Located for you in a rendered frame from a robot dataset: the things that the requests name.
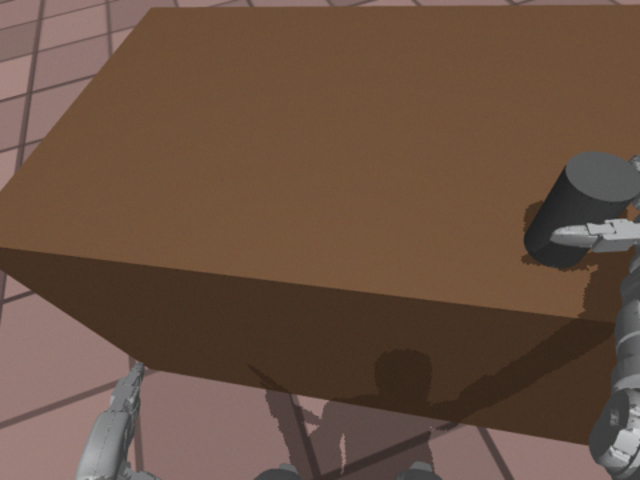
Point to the can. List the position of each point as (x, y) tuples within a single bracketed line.
[(593, 187)]

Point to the left robot hand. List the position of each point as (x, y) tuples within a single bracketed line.
[(104, 456)]

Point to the right robot hand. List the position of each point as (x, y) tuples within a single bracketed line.
[(611, 236)]

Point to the right robot arm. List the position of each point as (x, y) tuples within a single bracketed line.
[(614, 441)]

